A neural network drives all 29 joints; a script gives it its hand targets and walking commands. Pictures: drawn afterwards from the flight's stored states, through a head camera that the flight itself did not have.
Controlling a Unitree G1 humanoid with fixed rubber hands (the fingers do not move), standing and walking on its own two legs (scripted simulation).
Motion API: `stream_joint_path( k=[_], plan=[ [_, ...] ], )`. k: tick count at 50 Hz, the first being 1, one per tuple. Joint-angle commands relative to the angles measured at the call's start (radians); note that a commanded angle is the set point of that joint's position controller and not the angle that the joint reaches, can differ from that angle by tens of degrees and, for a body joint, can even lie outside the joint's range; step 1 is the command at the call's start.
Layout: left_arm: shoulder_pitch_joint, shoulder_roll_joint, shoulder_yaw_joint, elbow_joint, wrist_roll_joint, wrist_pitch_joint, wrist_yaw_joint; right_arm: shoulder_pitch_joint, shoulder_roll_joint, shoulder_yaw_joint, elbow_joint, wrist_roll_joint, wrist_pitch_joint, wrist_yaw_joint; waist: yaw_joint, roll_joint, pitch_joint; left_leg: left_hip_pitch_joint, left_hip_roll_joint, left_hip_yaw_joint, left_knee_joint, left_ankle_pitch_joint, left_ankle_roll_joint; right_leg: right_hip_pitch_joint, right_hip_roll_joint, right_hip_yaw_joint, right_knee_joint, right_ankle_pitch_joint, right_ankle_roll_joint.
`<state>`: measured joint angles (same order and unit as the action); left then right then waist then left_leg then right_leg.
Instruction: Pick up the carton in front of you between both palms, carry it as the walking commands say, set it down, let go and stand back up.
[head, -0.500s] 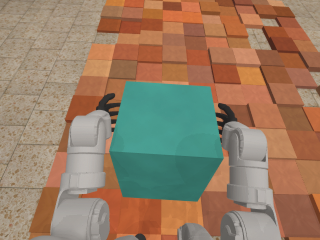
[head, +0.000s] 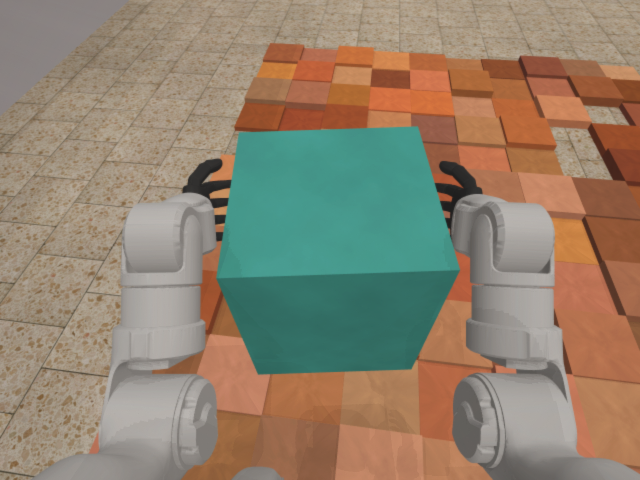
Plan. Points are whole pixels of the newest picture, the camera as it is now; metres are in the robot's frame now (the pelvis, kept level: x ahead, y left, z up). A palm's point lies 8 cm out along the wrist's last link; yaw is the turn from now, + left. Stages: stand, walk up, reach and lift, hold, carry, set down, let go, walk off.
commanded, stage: carry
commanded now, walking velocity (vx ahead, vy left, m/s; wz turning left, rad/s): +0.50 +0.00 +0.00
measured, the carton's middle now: (331, 260) +0.36 +0.01 +0.07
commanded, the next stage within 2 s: none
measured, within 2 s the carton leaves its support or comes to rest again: neither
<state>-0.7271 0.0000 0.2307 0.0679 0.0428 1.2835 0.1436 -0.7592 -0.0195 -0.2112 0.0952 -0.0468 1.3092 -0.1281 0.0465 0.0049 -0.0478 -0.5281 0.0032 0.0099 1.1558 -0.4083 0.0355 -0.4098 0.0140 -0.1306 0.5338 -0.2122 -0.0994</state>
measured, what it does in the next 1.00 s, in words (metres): walks ahead: left foot, then right foot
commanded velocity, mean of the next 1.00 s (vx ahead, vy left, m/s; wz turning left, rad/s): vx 0.50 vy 0.00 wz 0.00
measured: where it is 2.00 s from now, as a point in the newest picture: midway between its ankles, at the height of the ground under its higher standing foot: (328, 215)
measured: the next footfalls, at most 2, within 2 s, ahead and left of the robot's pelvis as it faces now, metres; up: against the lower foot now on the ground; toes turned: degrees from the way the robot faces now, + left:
left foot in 0.36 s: +0.38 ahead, +0.11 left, -0.02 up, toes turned +3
right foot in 0.84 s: +0.72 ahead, -0.07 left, +0.00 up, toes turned -9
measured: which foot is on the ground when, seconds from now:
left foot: up 0.00-0.34, down 0.36-0.84, up 0.86-1.00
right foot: down 0.00-0.38, up 0.40-0.82, down 0.84-1.00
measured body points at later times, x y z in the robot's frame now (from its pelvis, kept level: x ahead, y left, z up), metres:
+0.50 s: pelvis +0.29 +0.05 -0.01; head +0.33 +0.07 +0.44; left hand +0.67 +0.19 +0.06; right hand +0.65 -0.11 +0.07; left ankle +0.34 +0.11 -0.75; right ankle +0.19 -0.07 -0.66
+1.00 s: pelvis +0.63 +0.02 +0.00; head +0.64 +0.03 +0.45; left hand +0.93 +0.19 +0.09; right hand +0.95 -0.12 +0.09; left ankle +0.55 +0.13 -0.66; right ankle +0.68 -0.06 -0.73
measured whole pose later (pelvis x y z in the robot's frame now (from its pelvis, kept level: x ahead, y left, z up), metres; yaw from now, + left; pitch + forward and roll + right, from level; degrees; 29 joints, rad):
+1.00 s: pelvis +0.63 +0.02 +0.00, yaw +0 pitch +4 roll -2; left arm -0.34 -0.13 0.15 -0.24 0.10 1.21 0.13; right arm -0.36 0.09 -0.19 -0.24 -0.07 1.24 -0.10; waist 0.05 0.03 -0.07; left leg -0.48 0.03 -0.01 1.12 -0.37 0.00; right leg -0.39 0.02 -0.19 0.47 -0.16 -0.07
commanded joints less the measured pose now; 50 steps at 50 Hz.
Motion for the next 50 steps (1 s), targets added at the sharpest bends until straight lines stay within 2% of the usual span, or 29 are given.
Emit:
stream_joint_path(
  k=[1,4,7,12,15,16,17,18,19,20,21,22,24,27,31,36,37,39,40,41,42,43,44,45,46,47,48,49,50],
  plan=[
    [-0.753,-1.081,-0.608,-0.064,-0.469,0.001,-0.274,-0.658,1.046,0.547,-0.051,0.350,-0.031,0.184,-0.013,-0.105,-0.445,-0.161,0.043,-0.005,-0.098,0.046,-0.016,0.470,-0.284,0.353,-0.194,0.330,-0.103],
    [-0.711,-1.137,-0.593,0.023,-0.447,-0.019,-0.293,-0.610,1.094,0.539,0.020,0.321,-0.053,0.194,-0.004,-0.107,-0.409,-0.196,0.054,0.027,-0.249,0.153,-0.042,0.495,-0.269,0.281,-0.222,0.375,-0.097],
    [-0.709,-1.167,-0.599,0.033,-0.440,-0.054,-0.304,-0.626,1.145,0.563,0.020,0.335,-0.082,0.204,0.006,-0.116,-0.375,-0.224,0.058,0.049,-0.360,0.294,-0.049,0.543,-0.237,0.218,-0.220,0.440,-0.073],
    [-0.681,-1.147,-0.631,-0.019,-0.427,-0.092,-0.286,-0.653,1.165,0.613,-0.045,0.377,-0.110,0.206,0.030,-0.132,-0.326,-0.104,0.020,0.104,-0.606,0.485,-0.020,0.545,-0.190,0.120,-0.192,0.512,-0.042],
    [-0.621,-1.127,-0.646,-0.014,-0.413,-0.101,-0.273,-0.613,1.141,0.615,-0.047,0.378,-0.111,0.212,0.011,-0.157,-0.342,0.020,0.004,0.123,-0.720,0.504,0.014,0.576,-0.191,0.094,-0.098,0.615,-0.015],
    [-0.606,-1.124,-0.652,-0.007,-0.409,-0.103,-0.271,-0.597,1.134,0.612,-0.036,0.375,-0.112,0.216,-0.007,-0.154,-0.369,0.108,-0.005,0.121,-0.765,0.528,0.021,0.581,-0.179,0.078,-0.013,0.658,0.007],
    [-0.601,-1.125,-0.661,-0.003,-0.407,-0.106,-0.270,-0.572,1.130,0.607,-0.023,0.372,-0.116,0.223,-0.051,-0.117,-0.411,0.263,-0.017,0.144,-0.839,0.588,0.019,0.541,-0.146,0.030,0.149,0.637,0.035],
    [-0.597,-1.126,-0.669,0.004,-0.405,-0.112,-0.269,-0.558,1.121,0.598,-0.021,0.367,-0.121,0.232,-0.085,-0.037,-0.447,0.468,0.040,0.104,-0.817,0.594,0.001,0.370,-0.117,0.022,0.336,0.432,0.053],
    [-0.607,-1.150,-0.673,0.014,-0.415,-0.107,-0.273,-0.547,1.083,0.583,0.001,0.349,-0.127,0.237,-0.069,0.176,-0.559,0.847,0.279,-0.173,-0.607,0.888,0.109,0.017,-0.052,0.043,0.528,0.032,0.088],
    [-0.596,-1.154,-0.671,0.015,-0.412,-0.105,-0.274,-0.511,1.088,0.579,0.029,0.352,-0.137,0.240,-0.101,0.325,-0.598,0.983,0.355,-0.433,-0.686,0.716,0.228,-0.254,0.062,0.076,0.739,-0.340,0.105],
    [-0.615,-1.169,-0.690,-0.003,-0.422,-0.111,-0.272,-0.501,1.112,0.580,0.005,0.364,-0.146,0.244,-0.113,0.264,-0.556,0.921,0.320,-0.425,-0.715,0.545,0.214,-0.324,0.020,0.121,0.766,-0.332,0.079],
    [-0.648,-1.183,-0.695,-0.032,-0.436,-0.119,-0.268,-0.540,1.130,0.595,-0.047,0.378,-0.153,0.247,-0.117,0.163,-0.520,0.856,0.291,-0.380,-0.725,0.536,0.184,-0.334,-0.010,0.134,0.715,-0.278,0.071],
    [-0.632,-1.201,-0.695,-0.070,-0.429,-0.128,-0.250,-0.611,1.161,0.630,-0.147,0.415,-0.158,0.250,-0.097,0.079,-0.471,0.721,0.279,-0.312,-0.772,0.512,0.157,-0.310,-0.053,0.143,0.595,-0.193,0.077],
    [-0.523,-1.200,-0.709,-0.105,-0.394,-0.131,-0.223,-0.573,1.171,0.667,-0.223,0.436,-0.156,0.256,-0.091,0.119,-0.477,0.667,0.262,-0.230,-0.817,0.528,0.157,-0.263,-0.045,0.099,0.453,-0.182,0.099],
    [-0.366,-1.179,-0.744,-0.168,-0.334,-0.136,-0.212,-0.421,1.157,0.713,-0.266,0.423,-0.151,0.277,-0.103,0.135,-0.469,0.755,0.234,-0.157,-0.784,0.705,0.150,-0.363,-0.055,0.071,0.384,0.006,0.105],
    [-0.237,-1.122,-0.794,-0.286,-0.301,-0.124,-0.237,-0.272,1.123,0.775,-0.353,0.399,-0.143,0.297,-0.101,0.095,-0.330,0.729,0.227,-0.119,-0.856,0.720,0.135,-0.354,-0.067,0.049,0.163,0.152,0.110],
    [-0.216,-1.106,-0.803,-0.302,-0.301,-0.118,-0.244,-0.247,1.108,0.786,-0.365,0.396,-0.140,0.298,-0.102,0.091,-0.302,0.726,0.219,-0.097,-0.860,0.737,0.126,-0.336,-0.065,0.040,0.108,0.193,0.107],
    [-0.168,-1.065,-0.812,-0.309,-0.299,-0.103,-0.257,-0.198,1.068,0.798,-0.377,0.387,-0.127,0.296,-0.095,0.068,-0.231,0.674,0.173,-0.014,-0.865,0.872,0.075,-0.217,-0.004,-0.051,-0.059,0.224,0.101],
    [-0.137,-1.048,-0.813,-0.307,-0.302,-0.093,-0.263,-0.176,1.042,0.798,-0.382,0.381,-0.120,0.292,-0.073,0.108,-0.251,0.623,0.166,0.035,-0.792,0.998,0.047,-0.069,0.030,-0.105,-0.079,0.229,0.081],
    [-0.120,-1.027,-0.812,-0.304,-0.307,-0.084,-0.269,-0.147,1.015,0.796,-0.384,0.379,-0.110,0.289,-0.063,0.101,-0.288,0.574,0.143,0.080,-0.701,1.042,0.019,0.090,0.051,-0.120,-0.143,0.309,0.070],
    [-0.098,-1.010,-0.812,-0.303,-0.313,-0.075,-0.273,-0.126,0.984,0.791,-0.393,0.378,-0.101,0.286,-0.049,0.101,-0.342,0.517,0.111,0.126,-0.571,1.001,-0.006,0.271,0.045,-0.106,-0.181,0.389,0.058],
    [-0.096,-0.983,-0.805,-0.292,-0.308,-0.075,-0.276,-0.187,0.987,0.800,-0.415,0.384,-0.084,0.283,-0.006,-0.051,-0.482,0.180,0.092,0.101,-0.283,0.853,-0.101,0.715,-0.129,0.115,-0.047,0.541,-0.071],
    [-0.056,-0.976,-0.788,-0.283,-0.309,-0.076,-0.274,-0.196,0.972,0.791,-0.438,0.394,-0.073,0.287,0.073,-0.268,-0.553,-0.154,-0.052,0.093,0.076,0.240,-0.137,0.919,-0.339,0.482,-0.098,0.665,-0.231],
    [-0.047,-0.972,-0.794,-0.300,-0.320,-0.071,-0.268,-0.176,0.992,0.787,-0.409,0.397,-0.067,0.288,0.053,-0.260,-0.554,-0.275,-0.042,-0.036,0.270,-0.104,-0.114,0.901,-0.380,0.549,-0.116,0.606,-0.255],
    [-0.076,-0.998,-0.811,-0.331,-0.346,-0.069,-0.264,-0.176,0.998,0.774,-0.413,0.397,-0.070,0.289,0.045,-0.113,-0.513,-0.296,0.021,-0.138,0.244,-0.090,-0.074,0.816,-0.371,0.519,-0.105,0.498,-0.210],
    [-0.133,-1.019,-0.830,-0.371,-0.367,-0.071,-0.264,-0.184,0.996,0.766,-0.417,0.394,-0.072,0.288,0.034,-0.016,-0.471,-0.269,0.061,-0.141,0.123,-0.047,-0.038,0.698,-0.352,0.480,-0.129,0.352,-0.147],
    [-0.201,-1.030,-0.848,-0.404,-0.392,-0.070,-0.266,-0.185,1.000,0.754,-0.410,0.384,-0.075,0.285,0.006,0.020,-0.419,-0.211,0.088,-0.123,0.003,0.001,-0.024,0.567,-0.334,0.432,-0.184,0.179,-0.104],
    [-0.254,-1.035,-0.863,-0.411,-0.412,-0.069,-0.270,-0.185,0.992,0.742,-0.398,0.372,-0.078,0.278,-0.017,0.000,-0.397,-0.143,0.092,-0.090,-0.099,0.031,-0.023,0.462,-0.313,0.375,-0.228,0.063,-0.084],
    [-0.288,-1.032,-0.869,-0.401,-0.427,-0.068,-0.275,-0.197,0.980,0.739,-0.388,0.359,-0.081,0.270,-0.025,-0.035,-0.385,-0.065,0.073,-0.043,-0.179,0.045,-0.026,0.369,-0.294,0.313,-0.252,0.034,-0.085]
  ],
)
